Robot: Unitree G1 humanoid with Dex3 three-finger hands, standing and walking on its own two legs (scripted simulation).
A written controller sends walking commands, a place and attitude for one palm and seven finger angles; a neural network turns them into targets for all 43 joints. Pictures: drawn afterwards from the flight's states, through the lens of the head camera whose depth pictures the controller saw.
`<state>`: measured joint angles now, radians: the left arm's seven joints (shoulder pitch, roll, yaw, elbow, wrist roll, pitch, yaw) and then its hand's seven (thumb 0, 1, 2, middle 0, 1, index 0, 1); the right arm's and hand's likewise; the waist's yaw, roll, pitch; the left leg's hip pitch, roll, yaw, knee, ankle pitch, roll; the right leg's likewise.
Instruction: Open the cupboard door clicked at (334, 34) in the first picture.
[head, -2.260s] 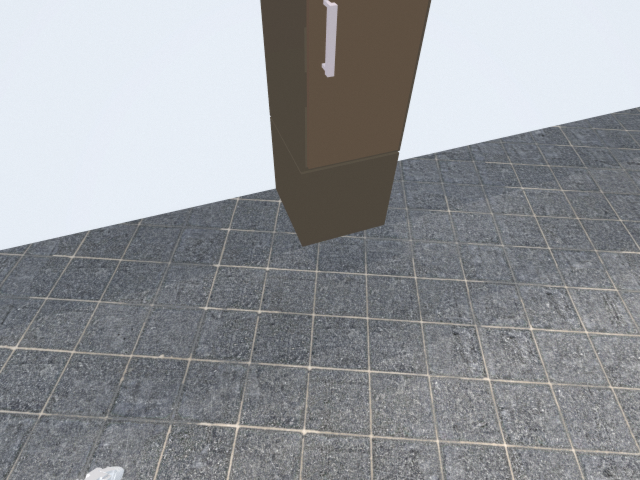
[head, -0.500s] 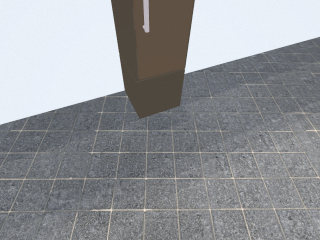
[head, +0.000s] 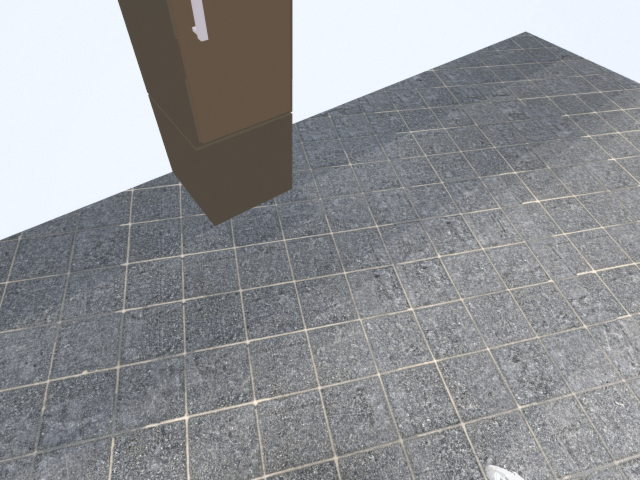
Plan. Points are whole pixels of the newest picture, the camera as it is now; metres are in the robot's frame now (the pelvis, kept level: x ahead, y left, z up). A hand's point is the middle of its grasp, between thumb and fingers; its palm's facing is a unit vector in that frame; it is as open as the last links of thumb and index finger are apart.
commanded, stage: walk to a spot facing it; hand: left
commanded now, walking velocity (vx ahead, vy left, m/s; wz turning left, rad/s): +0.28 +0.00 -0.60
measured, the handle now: out of the picture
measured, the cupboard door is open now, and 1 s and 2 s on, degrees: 0 0 0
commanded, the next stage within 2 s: turn to face it in 1.56 s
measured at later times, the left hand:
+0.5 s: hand (294, 382) +0.29 +0.06 -0.17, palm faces -0.41 -0.89 -0.18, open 7.4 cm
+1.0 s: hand (305, 329) +0.38 +0.05 -0.18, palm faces -0.42 -0.90 -0.16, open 7.3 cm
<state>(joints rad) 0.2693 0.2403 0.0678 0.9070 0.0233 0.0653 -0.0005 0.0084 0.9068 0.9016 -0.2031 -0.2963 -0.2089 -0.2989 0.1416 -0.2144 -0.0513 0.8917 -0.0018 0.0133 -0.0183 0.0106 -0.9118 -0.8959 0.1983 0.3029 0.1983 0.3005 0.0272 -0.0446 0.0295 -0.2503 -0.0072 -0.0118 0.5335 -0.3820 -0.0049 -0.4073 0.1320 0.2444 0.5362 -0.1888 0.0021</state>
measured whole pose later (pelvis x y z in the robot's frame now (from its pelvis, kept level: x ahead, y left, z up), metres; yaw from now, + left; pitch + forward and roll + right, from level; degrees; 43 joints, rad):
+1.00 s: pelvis +0.29 -0.11 +0.01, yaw -29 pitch +0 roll -1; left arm 0.30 0.22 0.09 1.07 0.03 0.00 -0.02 0.01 0.92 0.90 -0.20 -0.30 -0.20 -0.30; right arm 0.28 -0.13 -0.05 1.00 -0.03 -0.09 -0.01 0.00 -0.95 -0.90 0.20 0.30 0.20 0.30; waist -0.01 -0.06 0.00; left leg -0.24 0.08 0.23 0.52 -0.27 0.04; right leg -0.45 -0.03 -0.02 1.18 -0.30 -0.03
